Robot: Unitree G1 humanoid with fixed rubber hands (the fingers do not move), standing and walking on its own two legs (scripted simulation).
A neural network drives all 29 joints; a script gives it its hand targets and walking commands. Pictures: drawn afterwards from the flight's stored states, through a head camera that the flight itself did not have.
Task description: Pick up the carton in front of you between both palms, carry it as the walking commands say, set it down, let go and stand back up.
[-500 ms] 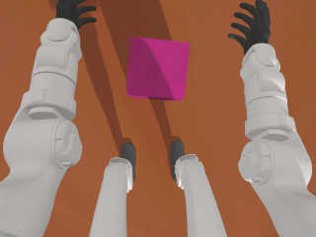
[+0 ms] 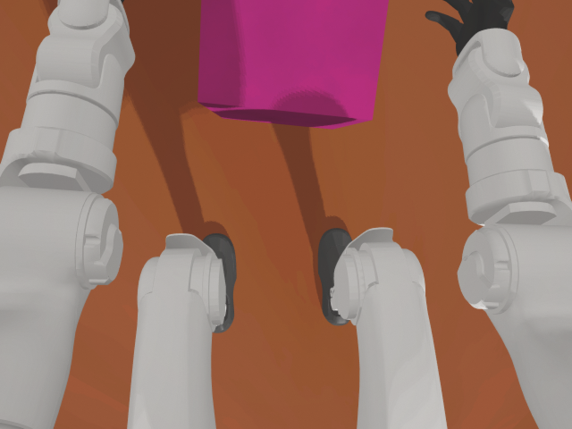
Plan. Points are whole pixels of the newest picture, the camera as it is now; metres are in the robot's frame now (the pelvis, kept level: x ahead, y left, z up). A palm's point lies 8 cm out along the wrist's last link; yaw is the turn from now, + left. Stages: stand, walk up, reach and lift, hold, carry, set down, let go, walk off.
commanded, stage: reach and lift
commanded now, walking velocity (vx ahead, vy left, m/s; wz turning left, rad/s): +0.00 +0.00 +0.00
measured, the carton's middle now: (287, 49) +0.55 -0.02 -0.32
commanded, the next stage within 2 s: none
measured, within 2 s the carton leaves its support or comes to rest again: leaves its support in 1.18 s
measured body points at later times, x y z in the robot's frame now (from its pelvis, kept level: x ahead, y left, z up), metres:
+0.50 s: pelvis +0.00 +0.00 -0.08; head +0.38 +0.00 +0.14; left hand +0.59 +0.16 -0.26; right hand +0.57 -0.20 -0.26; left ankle +0.10 +0.12 -0.41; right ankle +0.11 -0.13 -0.41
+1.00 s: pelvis -0.01 +0.00 -0.08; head +0.37 +0.00 +0.15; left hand +0.59 +0.14 -0.25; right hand +0.56 -0.17 -0.25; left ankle +0.10 +0.12 -0.41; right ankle +0.11 -0.13 -0.41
